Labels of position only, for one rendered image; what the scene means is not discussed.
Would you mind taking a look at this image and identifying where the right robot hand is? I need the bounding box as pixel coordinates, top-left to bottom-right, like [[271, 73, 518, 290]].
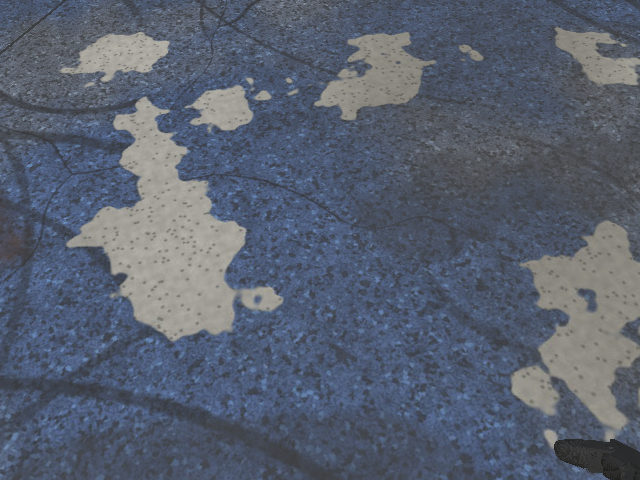
[[554, 439, 640, 480]]

